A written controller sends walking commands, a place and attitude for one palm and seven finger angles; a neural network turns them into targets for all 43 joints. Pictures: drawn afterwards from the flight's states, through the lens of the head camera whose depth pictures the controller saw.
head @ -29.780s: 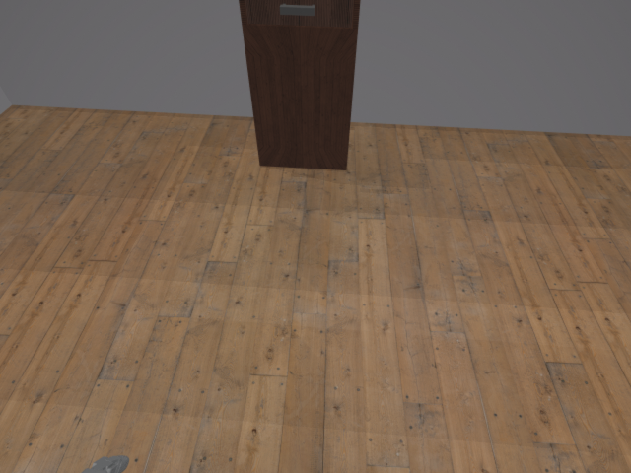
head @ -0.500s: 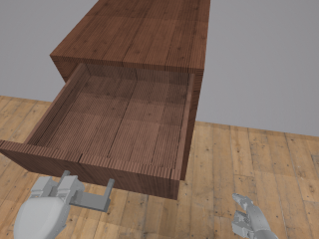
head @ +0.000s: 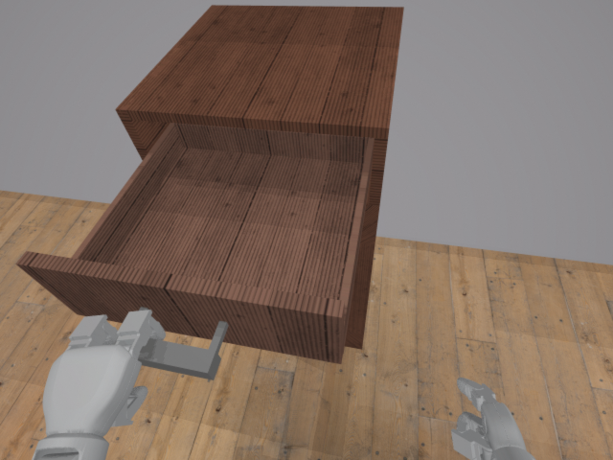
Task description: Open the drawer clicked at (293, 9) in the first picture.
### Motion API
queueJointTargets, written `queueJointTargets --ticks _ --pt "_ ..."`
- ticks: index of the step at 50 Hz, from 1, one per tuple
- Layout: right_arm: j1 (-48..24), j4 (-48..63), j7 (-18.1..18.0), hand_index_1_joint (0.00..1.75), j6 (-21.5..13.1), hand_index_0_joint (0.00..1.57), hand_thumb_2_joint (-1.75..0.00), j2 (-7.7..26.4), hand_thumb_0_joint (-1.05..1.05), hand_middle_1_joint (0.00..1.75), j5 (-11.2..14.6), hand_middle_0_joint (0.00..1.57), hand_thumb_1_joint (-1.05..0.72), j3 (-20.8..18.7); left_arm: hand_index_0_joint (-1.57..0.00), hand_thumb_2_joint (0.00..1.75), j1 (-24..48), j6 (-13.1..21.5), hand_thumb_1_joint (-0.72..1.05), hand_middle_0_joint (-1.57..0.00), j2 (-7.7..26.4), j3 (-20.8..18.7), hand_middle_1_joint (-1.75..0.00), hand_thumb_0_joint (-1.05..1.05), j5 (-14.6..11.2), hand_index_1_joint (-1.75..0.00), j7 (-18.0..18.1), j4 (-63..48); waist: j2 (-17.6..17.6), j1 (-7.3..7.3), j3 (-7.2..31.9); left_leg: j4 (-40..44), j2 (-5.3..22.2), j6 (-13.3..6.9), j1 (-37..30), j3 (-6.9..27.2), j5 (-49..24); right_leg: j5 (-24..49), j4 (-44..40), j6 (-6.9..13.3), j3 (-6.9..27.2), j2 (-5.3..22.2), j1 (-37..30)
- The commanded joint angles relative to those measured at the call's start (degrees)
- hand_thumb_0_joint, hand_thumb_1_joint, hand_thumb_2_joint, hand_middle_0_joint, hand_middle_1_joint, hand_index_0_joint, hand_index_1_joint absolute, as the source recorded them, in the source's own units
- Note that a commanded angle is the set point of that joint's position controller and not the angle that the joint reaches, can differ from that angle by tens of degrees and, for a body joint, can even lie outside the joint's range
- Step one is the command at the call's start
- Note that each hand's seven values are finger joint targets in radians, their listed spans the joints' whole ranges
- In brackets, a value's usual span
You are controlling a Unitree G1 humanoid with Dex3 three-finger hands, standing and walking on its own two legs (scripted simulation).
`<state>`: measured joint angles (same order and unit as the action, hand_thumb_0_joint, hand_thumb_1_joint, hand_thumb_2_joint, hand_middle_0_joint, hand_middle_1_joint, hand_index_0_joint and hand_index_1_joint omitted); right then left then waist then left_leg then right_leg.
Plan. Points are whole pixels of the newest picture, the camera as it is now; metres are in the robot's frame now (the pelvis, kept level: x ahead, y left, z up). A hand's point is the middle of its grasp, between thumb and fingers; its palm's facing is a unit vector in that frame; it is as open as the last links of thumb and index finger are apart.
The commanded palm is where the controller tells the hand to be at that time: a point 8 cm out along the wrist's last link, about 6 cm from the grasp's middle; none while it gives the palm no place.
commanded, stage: open the thumb to release the handle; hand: left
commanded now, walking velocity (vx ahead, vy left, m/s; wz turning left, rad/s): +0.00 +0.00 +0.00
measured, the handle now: (173, 338) +0.25 +0.20 +0.04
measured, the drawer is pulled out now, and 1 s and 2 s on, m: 0.30 0.30 0.30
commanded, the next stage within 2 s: lift the hand off the handle in 0.16 s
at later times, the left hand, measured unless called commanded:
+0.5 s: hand (127, 382) +0.20 +0.25 +0.02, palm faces +0.02 -0.07 -1.00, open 13.8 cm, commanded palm +0.18 +0.24 +0.08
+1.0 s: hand (103, 359) +0.21 +0.25 +0.08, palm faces +0.06 -0.09 -0.99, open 13.7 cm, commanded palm +0.18 +0.25 +0.14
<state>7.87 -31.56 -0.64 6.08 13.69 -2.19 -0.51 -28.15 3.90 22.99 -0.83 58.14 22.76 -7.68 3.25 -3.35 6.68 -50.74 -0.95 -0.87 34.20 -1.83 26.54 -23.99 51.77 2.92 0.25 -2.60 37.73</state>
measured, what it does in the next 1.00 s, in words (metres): stands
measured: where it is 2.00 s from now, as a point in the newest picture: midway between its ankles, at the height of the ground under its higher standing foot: outside the picture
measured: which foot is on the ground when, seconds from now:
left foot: down 0.00-1.00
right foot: down 0.00-1.00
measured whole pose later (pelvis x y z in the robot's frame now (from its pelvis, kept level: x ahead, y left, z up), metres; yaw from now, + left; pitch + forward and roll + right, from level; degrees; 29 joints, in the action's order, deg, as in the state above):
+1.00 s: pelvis +0.01 +0.02 +0.02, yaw +0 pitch +7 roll +0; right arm 7.4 -30.6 -0.7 6.5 14.1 -1.3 0.4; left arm -27.5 1.8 25.7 0.1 55.1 16.0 -16.4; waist 4.1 -4.7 5.6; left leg -43.8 -1.4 -1.9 26.6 -1.5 24.3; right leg -21.3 43.7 1.7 0.4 -2.2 29.4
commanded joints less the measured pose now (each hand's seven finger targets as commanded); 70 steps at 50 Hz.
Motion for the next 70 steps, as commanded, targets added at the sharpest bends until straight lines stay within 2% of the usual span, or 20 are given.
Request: queueJointTargets --ticks 1,3,8,11,13,16,18,21,27,28,31,36,44,49,52,55,59,61,63,70 --pt "-7.06 9.10 -1.08 0.30 -3.03 0.20 -0.90 5.76 0.00 0.30 -0.07 0.20 -0.90 -1.70 -0.31 0.36 2.02 1.05 -0.36 -0.31 11.27 -7.50 -1.22 0.00 -0.12 -1.22 0.81 -9.90 -4.47 -0.62 7.06 7.23 -1.22 -0.56 -5.00 1.53 -10.04 10.84 -11.85 -0.30 4.66 1.21 -7.96" --pt "-7.19 8.85 -0.95 0.30 -3.15 0.20 -0.90 5.41 0.00 0.30 -0.12 0.20 -0.90 -1.66 -0.30 0.30 3.35 1.67 -0.50 -0.30 9.85 -6.07 -1.20 0.00 0.18 -1.20 0.47 -9.96 -3.08 -0.56 6.54 7.57 -1.30 -0.50 -5.38 1.62 -9.46 9.55 -11.91 -0.24 4.39 1.18 -7.16" --pt "-7.33 8.57 -1.18 0.30 -3.07 0.20 -0.90 5.24 0.00 0.30 -0.31 0.20 -0.90 -1.64 -0.30 0.30 5.35 2.60 -0.50 -0.30 11.44 -7.59 -1.20 0.00 0.39 -1.20 0.15 -8.39 -3.01 -0.73 6.04 7.60 -1.48 -0.48 -4.99 1.67 -8.76 8.99 -12.50 -0.24 4.70 1.24 -7.40" --pt "-7.04 8.49 -0.98 0.30 -3.16 0.20 -0.90 5.37 0.00 0.30 -0.45 0.20 -0.90 -1.92 -0.30 0.30 5.64 3.21 -0.50 -0.30 11.06 -7.45 -1.20 0.00 0.30 -1.20 0.33 -9.18 -1.23 -0.71 8.15 7.47 -1.21 -0.23 -6.46 1.83 -11.03 10.91 -11.54 0.03 3.99 0.94 -7.21" --pt "-6.77 8.28 -0.64 0.30 -3.16 0.20 -0.90 5.05 0.00 0.30 -0.53 0.20 -0.90 -2.05 -0.30 0.30 4.73 3.23 -0.50 -0.30 7.85 -4.66 -1.20 0.00 -0.19 -1.20 0.34 -8.43 -3.04 -0.08 7.48 6.93 -1.23 -0.28 -5.72 1.74 -11.28 11.81 -11.14 -0.24 3.38 1.05 -6.54" --pt "-6.93 8.46 -0.71 0.30 -3.02 0.20 -0.90 5.57 0.00 0.30 -0.65 0.20 -0.90 -2.16 -0.30 0.30 5.68 3.63 -0.50 -0.30 11.07 -7.51 -1.20 0.00 0.35 -1.20 1.03 -8.98 -3.51 -0.49 8.52 6.79 -1.09 -0.20 -5.05 1.96 -11.83 12.35 -10.54 -0.09 3.58 0.92 -6.80" --pt "-6.82 8.25 -0.64 0.30 -2.84 0.20 -0.90 5.33 0.00 0.30 -0.72 0.20 -0.90 -2.13 -0.30 0.30 7.04 3.64 -0.50 -0.30 10.68 -6.80 -1.20 0.00 0.93 -1.20 1.66 -9.42 -1.91 -0.26 8.79 6.41 -1.23 -0.19 -5.18 1.94 -11.44 11.85 -10.17 0.00 3.41 1.05 -5.95" --pt "-6.70 8.28 -0.61 0.30 -2.74 0.20 -0.90 5.48 0.00 0.30 -1.01 0.20 -0.90 -2.37 -0.30 0.30 7.28 3.50 -0.50 -0.30 10.79 -7.31 -1.20 0.00 1.12 -1.20 2.58 -9.52 -2.34 -0.47 11.01 5.87 -1.16 -0.12 -5.68 2.01 -13.29 13.96 -9.41 0.15 3.47 0.88 -6.29" --pt "-6.74 8.35 -0.56 0.30 -2.32 0.20 -0.90 5.45 0.00 0.30 -0.35 0.20 -0.90 -2.15 -0.30 0.30 6.62 1.38 -0.50 -0.30 8.94 -5.23 -1.20 0.00 0.34 -1.20 2.48 -8.09 -3.03 -0.02 10.74 6.38 -0.70 -0.04 -5.29 2.07 -13.87 14.39 -9.11 -0.16 2.26 0.92 -6.86" --pt "-6.74 8.21 -0.69 0.30 -2.21 0.20 -0.90 5.52 0.00 0.30 -0.21 0.20 -0.90 -2.30 -0.30 0.30 8.47 1.16 -0.50 -0.30 9.26 -5.12 -1.20 0.00 0.54 -1.20 2.24 -7.94 -3.80 0.22 9.85 6.60 -0.64 -0.04 -5.16 2.20 -13.48 13.78 -9.29 -0.17 2.24 0.79 -6.47" --pt "-6.85 9.04 -0.90 0.30 -2.30 0.20 -0.90 5.58 0.00 0.30 -0.29 0.20 -0.90 -2.13 -0.30 0.30 7.88 0.45 -0.50 -0.30 11.54 -6.32 -1.20 0.00 0.07 -1.20 1.88 -13.03 -0.76 -0.50 12.72 7.28 -0.40 -0.08 -8.18 2.17 -16.16 15.34 -9.79 0.08 2.54 0.97 -8.62" --pt "-7.07 9.04 -1.18 0.30 -2.35 0.20 -0.90 5.47 0.00 0.30 0.15 0.20 -0.90 -1.60 -0.30 0.30 5.73 -0.21 -0.50 -0.30 12.65 -8.00 -1.20 0.00 -1.53 -1.20 0.26 -14.30 -3.29 -0.63 10.73 8.85 -0.11 -0.16 -8.71 2.25 -17.49 17.99 -11.37 -0.34 2.88 1.30 -11.16" --pt "-7.36 9.98 -0.39 0.30 -2.26 0.20 -0.90 5.49 0.00 0.30 0.73 0.20 -0.90 -1.22 -0.30 0.30 3.87 -1.46 -0.50 -0.30 9.88 -4.88 -1.20 0.00 -3.30 -1.20 -3.26 -19.44 -1.34 -0.88 8.13 11.99 0.87 0.07 -12.20 2.24 -19.84 16.02 -13.63 -0.88 1.40 1.66 -12.39" --pt "-7.63 10.30 -0.42 0.30 -1.90 0.20 -0.90 5.64 0.00 0.30 0.97 0.20 -0.90 -0.55 -0.30 0.30 5.47 -2.22 -0.50 -0.30 12.70 -6.52 -1.20 0.00 -3.30 -1.20 -5.37 -20.41 -2.53 -1.13 5.29 13.95 1.06 0.07 -12.73 2.29 -18.22 14.39 -15.47 -1.05 1.41 1.69 -13.34" --pt "-7.60 10.98 -0.25 0.30 -2.02 0.20 -0.90 5.60 0.00 0.30 1.02 0.20 -0.90 -0.34 -0.30 0.30 6.38 -2.75 -0.50 -0.30 12.56 -5.77 -1.20 0.00 -3.65 -1.20 -6.58 -23.83 0.51 -1.65 7.64 14.76 1.42 0.10 -15.57 2.17 -20.30 15.05 -16.19 -1.02 1.47 2.02 -14.91" --pt "-7.59 10.94 -0.44 0.30 -1.87 0.20 -0.90 5.69 0.00 0.30 1.24 0.20 -0.90 -0.27 -0.30 0.30 6.50 -2.88 -0.50 -0.30 13.27 -6.35 -1.20 0.00 -4.57 -1.20 -7.80 -24.69 -1.45 -1.65 6.37 15.57 1.34 0.06 -15.93 2.09 -21.16 16.79 -17.38 -1.31 1.34 1.99 -16.45" --pt "-7.89 11.18 -0.40 0.30 -1.63 0.20 -0.90 5.73 0.00 0.30 1.30 0.20 -0.90 0.16 -0.30 0.30 6.93 -3.36 -0.50 -0.30 13.92 -6.92 -1.20 0.00 -5.42 -1.20 -9.49 -25.88 -0.75 -1.85 5.92 16.95 1.43 -0.02 -17.10 1.99 -21.93 18.06 -18.75 -1.43 1.32 2.29 -18.46" --pt "-8.99 11.65 -0.52 0.30 -1.67 0.20 -0.90 6.26 0.00 0.30 1.86 0.20 -0.90 0.36 -0.30 0.30 4.40 -3.96 -0.50 -0.30 15.88 -9.42 -1.20 0.00 -6.57 -1.20 -10.57 -25.70 -1.01 -2.26 5.78 17.62 1.57 0.07 -17.93 2.10 -22.89 20.48 -19.79 -1.39 2.34 2.02 -20.24" --pt "-8.61 11.21 -0.43 0.30 -1.19 0.20 -0.90 5.95 0.00 0.30 1.76 0.20 -0.90 0.58 -0.30 0.30 6.37 -4.34 -0.50 -0.30 15.02 -7.92 -1.20 0.00 -6.91 -1.20 -11.79 -26.26 -1.38 -1.90 4.36 18.50 1.51 0.02 -17.74 1.72 -22.17 19.43 -20.43 -1.66 1.36 2.47 -20.53" --pt "-8.69 11.70 -0.81 0.30 -0.84 0.20 -0.90 6.69 0.00 0.30 2.14 0.20 -0.90 0.64 -0.30 0.30 8.68 -4.60 -0.50 -0.30 17.95 -9.98 -1.20 0.00 -8.89 -1.20 -15.53 -28.57 -1.84 -2.23 3.77 21.04 1.60 -0.17 -19.65 1.72 -22.26 19.45 -23.07 -2.05 1.06 2.85 -23.36"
